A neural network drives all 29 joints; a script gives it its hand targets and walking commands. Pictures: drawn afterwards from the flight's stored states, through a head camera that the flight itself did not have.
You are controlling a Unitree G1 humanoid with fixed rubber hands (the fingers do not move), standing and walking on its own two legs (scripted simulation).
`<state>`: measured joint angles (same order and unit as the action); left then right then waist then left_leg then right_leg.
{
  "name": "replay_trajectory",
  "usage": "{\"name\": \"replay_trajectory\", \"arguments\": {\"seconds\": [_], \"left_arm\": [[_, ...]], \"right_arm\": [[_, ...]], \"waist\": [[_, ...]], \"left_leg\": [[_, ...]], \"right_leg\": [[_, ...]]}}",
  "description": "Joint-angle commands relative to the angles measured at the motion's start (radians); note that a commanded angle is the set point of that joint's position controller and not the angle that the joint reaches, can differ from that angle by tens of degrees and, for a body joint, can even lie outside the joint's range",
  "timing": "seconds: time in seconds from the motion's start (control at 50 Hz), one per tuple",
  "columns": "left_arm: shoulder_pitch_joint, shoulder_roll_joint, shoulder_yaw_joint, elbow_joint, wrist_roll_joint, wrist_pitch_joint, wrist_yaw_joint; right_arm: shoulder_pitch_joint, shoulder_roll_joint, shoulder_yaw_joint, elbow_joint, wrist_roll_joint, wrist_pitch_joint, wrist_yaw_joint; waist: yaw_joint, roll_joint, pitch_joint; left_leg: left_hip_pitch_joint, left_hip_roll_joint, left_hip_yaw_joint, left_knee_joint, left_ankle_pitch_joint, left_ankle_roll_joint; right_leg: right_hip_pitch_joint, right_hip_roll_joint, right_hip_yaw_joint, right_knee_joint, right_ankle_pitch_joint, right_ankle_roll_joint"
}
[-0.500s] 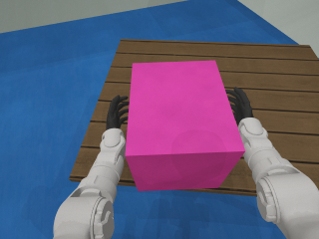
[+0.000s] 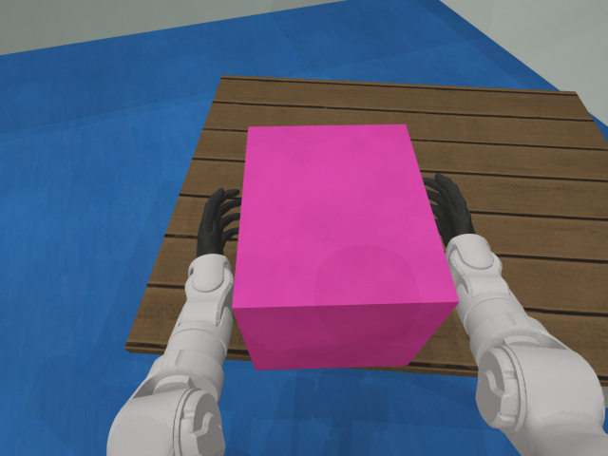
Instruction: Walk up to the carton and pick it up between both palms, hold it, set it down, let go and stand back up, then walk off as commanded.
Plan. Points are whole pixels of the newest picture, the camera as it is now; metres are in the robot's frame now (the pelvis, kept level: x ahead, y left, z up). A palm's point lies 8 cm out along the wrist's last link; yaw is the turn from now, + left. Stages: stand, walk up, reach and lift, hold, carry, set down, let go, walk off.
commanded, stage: reach and lift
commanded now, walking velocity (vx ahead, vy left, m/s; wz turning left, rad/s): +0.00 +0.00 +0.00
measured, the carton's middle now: (329, 248) +0.44 +0.01 -0.02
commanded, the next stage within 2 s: none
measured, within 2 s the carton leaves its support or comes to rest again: leaves its support in 1.12 s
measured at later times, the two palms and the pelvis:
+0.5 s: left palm (212, 248) +0.39 +0.17 +0.04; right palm (456, 232) +0.44 -0.16 +0.05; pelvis +0.01 +0.00 +0.01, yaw +0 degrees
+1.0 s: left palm (199, 257) +0.37 +0.19 +0.04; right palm (446, 243) +0.42 -0.14 +0.05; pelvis +0.01 +0.00 +0.01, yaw +1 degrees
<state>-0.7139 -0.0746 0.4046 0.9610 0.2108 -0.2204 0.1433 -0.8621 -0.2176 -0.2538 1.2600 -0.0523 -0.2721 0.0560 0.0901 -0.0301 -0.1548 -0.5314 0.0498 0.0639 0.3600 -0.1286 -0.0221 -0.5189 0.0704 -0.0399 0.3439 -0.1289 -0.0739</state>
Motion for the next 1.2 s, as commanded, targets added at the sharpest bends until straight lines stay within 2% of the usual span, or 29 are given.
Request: {"name": "replay_trajectory", "arguments": {"seconds": [0.0,0.06,0.1,0.14,0.18,0.2,0.26,0.32,0.4,0.42,0.46,0.54,0.56,0.6,0.68,0.74,0.76,0.8,0.82,0.84,0.86,0.92,0.94,0.96,1.0,1.04,1.06,1.08,1.18], "left_arm": [[-0.393,-0.418,-0.187,-0.137,0.088,-0.028,-0.079],[-0.364,-0.439,-0.216,-0.139,0.099,-0.019,-0.085],[-0.349,-0.441,-0.207,-0.141,0.097,-0.007,-0.093],[-0.334,-0.423,-0.19,-0.13,0.117,0.002,-0.1],[-0.322,-0.416,-0.202,-0.155,0.103,0.003,-0.102],[-0.33,-0.425,-0.189,-0.147,0.118,0.003,-0.105],[-0.308,-0.436,-0.201,-0.167,0.111,-0.001,-0.101],[-0.295,-0.429,-0.206,-0.159,0.108,0.014,-0.111],[-0.301,-0.452,-0.233,-0.2,0.102,0.008,-0.102],[-0.274,-0.457,-0.226,-0.172,0.111,0.018,-0.104],[-0.294,-0.475,-0.244,-0.201,0.095,0.011,-0.105],[-0.309,-0.444,-0.242,-0.214,0.107,0.014,-0.103],[-0.298,-0.461,-0.251,-0.208,0.097,0.018,-0.103],[-0.323,-0.449,-0.253,-0.203,0.085,0.012,-0.101],[-0.344,-0.465,-0.295,-0.236,0.068,0.005,-0.101],[-0.331,-0.456,-0.291,-0.199,0.067,0.014,-0.1],[-0.342,-0.46,-0.308,-0.215,0.059,0.009,-0.104],[-0.374,-0.474,-0.33,-0.229,0.044,-0.002,-0.103],[-0.397,-0.481,-0.369,-0.281,0.018,-0.009,-0.1],[-0.373,-0.467,-0.348,-0.234,0.031,0.002,-0.1],[-0.353,-0.495,-0.371,-0.235,0.027,0.016,-0.101],[-0.411,-0.516,-0.405,-0.27,0.003,0.005,-0.1],[-0.428,-0.507,-0.406,-0.265,0.004,0.014,-0.093],[-0.44,-0.529,-0.452,-0.319,-0.02,0.018,-0.09],[-0.442,-0.546,-0.473,-0.313,-0.029,0.018,-0.089],[-0.461,-0.563,-0.518,-0.324,-0.061,0.012,-0.086],[-0.487,-0.58,-0.552,-0.369,-0.079,0.011,-0.085],[-0.489,-0.588,-0.564,-0.375,-0.086,0.016,-0.084],[-0.591,-0.58,-0.558,-0.366,-0.079,0.058,-0.09]], "right_arm": [[-0.436,0.471,0.049,-0.162,-0.132,-0.08,0.11],[-0.402,0.491,0.039,-0.173,-0.188,-0.107,0.12],[-0.379,0.503,0.027,-0.163,-0.211,-0.108,0.123],[-0.373,0.529,0.063,-0.168,-0.203,-0.108,0.13],[-0.358,0.519,0.061,-0.169,-0.207,-0.111,0.128],[-0.371,0.531,0.059,-0.187,-0.214,-0.114,0.129],[-0.34,0.554,0.077,-0.192,-0.208,-0.12,0.121],[-0.324,0.54,0.071,-0.174,-0.2,-0.113,0.118],[-0.343,0.556,0.113,-0.205,-0.172,-0.129,0.121],[-0.325,0.573,0.096,-0.185,-0.184,-0.124,0.111],[-0.342,0.567,0.126,-0.217,-0.179,-0.129,0.114],[-0.355,0.568,0.126,-0.234,-0.175,-0.122,0.116],[-0.341,0.573,0.119,-0.223,-0.172,-0.124,0.112],[-0.372,0.579,0.158,-0.237,-0.158,-0.128,0.113],[-0.362,0.584,0.169,-0.257,-0.156,-0.138,0.103],[-0.363,0.589,0.214,-0.267,-0.13,-0.13,0.093],[-0.355,0.591,0.209,-0.264,-0.14,-0.134,0.088],[-0.39,0.606,0.241,-0.292,-0.126,-0.138,0.084],[-0.39,0.611,0.25,-0.317,-0.121,-0.144,0.079],[-0.384,0.592,0.258,-0.286,-0.109,-0.133,0.081],[-0.4,0.59,0.251,-0.325,-0.101,-0.132,0.073],[-0.424,0.632,0.304,-0.379,-0.078,-0.13,0.067],[-0.408,0.625,0.298,-0.333,-0.07,-0.115,0.07],[-0.423,0.627,0.287,-0.374,-0.072,-0.122,0.068],[-0.438,0.648,0.334,-0.436,-0.047,-0.109,0.054],[-0.464,0.676,0.378,-0.484,-0.02,-0.102,0.048],[-0.463,0.664,0.384,-0.502,-0.017,-0.097,0.047],[-0.481,0.695,0.392,-0.526,-0.003,-0.094,0.043],[-0.473,0.694,0.366,-0.492,-0.027,-0.011,0.049]], "waist": [[0.016,-0.02,-0.553],[0.005,-0.004,-0.537],[-0.005,-0.04,-0.493],[0.031,-0.041,-0.441],[0.009,-0.053,-0.425],[0.022,-0.054,-0.454],[0.027,-0.043,-0.457],[0.005,-0.067,-0.413],[0.03,-0.006,-0.482],[0.023,-0.035,-0.445],[0.027,-0.024,-0.488],[0.03,-0.025,-0.458],[0.017,-0.026,-0.467],[0.039,-0.035,-0.481],[0.012,-0.054,-0.526],[0.031,-0.031,-0.509],[0.0,-0.045,-0.514],[0.023,-0.049,-0.544],[0.004,-0.034,-0.592],[0.017,-0.017,-0.55],[0.001,-0.024,-0.54],[0.014,-0.001,-0.591],[0.016,0.005,-0.553],[-0.019,-0.007,-0.609],[-0.006,-0.006,-0.626],[-0.017,0.0,-0.653],[-0.049,0.003,-0.668],[-0.037,0.013,-0.689],[-0.069,-0.015,-0.584]], "left_leg": [[0.179,-0.013,0.012,-0.018,0.233,0.002],[0.225,-0.012,0.012,-0.016,0.259,-0.01],[0.192,-0.014,0.007,-0.027,0.237,-0.001],[0.155,-0.018,0.027,-0.053,0.196,0.012],[0.146,-0.018,0.017,-0.062,0.191,0.014],[0.155,-0.017,0.019,-0.062,0.191,0.011],[0.138,-0.023,0.027,-0.061,0.208,0.011],[0.165,-0.02,0.018,-0.061,0.233,0.021],[0.201,-0.015,0.014,-0.041,0.275,0.005],[0.191,-0.019,0.018,-0.046,0.246,0.007],[0.184,-0.016,0.011,-0.045,0.27,0.008],[0.164,-0.018,0.017,-0.063,0.216,0.014],[0.179,-0.019,0.017,-0.06,0.227,0.015],[0.184,-0.016,0.013,-0.058,0.226,0.017],[0.19,-0.014,0.006,-0.054,0.244,0.012],[0.178,-0.017,0.016,-0.058,0.232,0.011],[0.165,-0.023,0.014,-0.056,0.225,0.009],[0.164,-0.024,0.013,-0.055,0.23,0.008],[0.167,-0.016,0.007,-0.04,0.253,-0.003],[0.188,-0.019,0.008,-0.05,0.243,0.0],[0.215,-0.019,0.005,-0.045,0.258,0.003],[0.213,-0.021,0.001,-0.037,0.254,-0.002],[0.232,-0.018,0.003,-0.043,0.235,-0.003],[0.269,-0.016,-0.011,-0.021,0.296,-0.011],[0.283,-0.019,-0.014,-0.013,0.297,-0.017],[0.268,-0.024,-0.027,0.008,0.309,-0.019],[0.278,-0.03,-0.037,0.006,0.32,-0.021],[0.283,-0.029,-0.032,0.018,0.334,-0.022],[0.331,-0.03,-0.053,-0.026,0.161,-0.004]], "right_leg": [[0.448,-0.083,0.032,0.031,0.418,0.077],[0.427,-0.085,0.008,0.03,0.453,0.071],[0.451,-0.093,0.008,0.025,0.471,0.075],[0.485,-0.104,0.021,0.042,0.512,0.085],[0.511,-0.109,0.019,0.038,0.543,0.087],[0.522,-0.103,0.018,0.035,0.53,0.09],[0.551,-0.112,0.031,0.045,0.602,0.097],[0.544,-0.11,0.025,0.032,0.614,0.102],[0.524,-0.104,0.02,0.044,0.617,0.091],[0.532,-0.099,0.018,0.034,0.596,0.096],[0.555,-0.11,0.024,0.043,0.641,0.091],[0.558,-0.109,0.025,0.027,0.582,0.103],[0.549,-0.113,0.024,0.032,0.595,0.104],[0.537,-0.108,0.022,0.039,0.597,0.101],[0.582,-0.098,0.016,0.039,0.636,0.103],[0.591,-0.104,0.026,0.04,0.663,0.104],[0.603,-0.099,0.016,0.05,0.677,0.104],[0.615,-0.089,0.021,0.051,0.678,0.111],[0.633,-0.089,0.02,0.065,0.708,0.107],[0.598,-0.082,0.01,0.049,0.635,0.099],[0.594,-0.077,0.006,0.033,0.622,0.1],[0.576,-0.071,0.003,0.045,0.608,0.092],[0.542,-0.068,0.004,0.036,0.552,0.09],[0.54,-0.057,-0.006,0.03,0.578,0.086],[0.573,-0.061,0.002,0.027,0.582,0.093],[0.585,-0.064,0.015,0.035,0.628,0.092],[0.577,-0.06,0.0,0.041,0.624,0.095],[0.578,-0.052,0.004,0.046,0.638,0.095],[0.476,-0.055,-0.008,-0.017,0.319,0.088]]}}
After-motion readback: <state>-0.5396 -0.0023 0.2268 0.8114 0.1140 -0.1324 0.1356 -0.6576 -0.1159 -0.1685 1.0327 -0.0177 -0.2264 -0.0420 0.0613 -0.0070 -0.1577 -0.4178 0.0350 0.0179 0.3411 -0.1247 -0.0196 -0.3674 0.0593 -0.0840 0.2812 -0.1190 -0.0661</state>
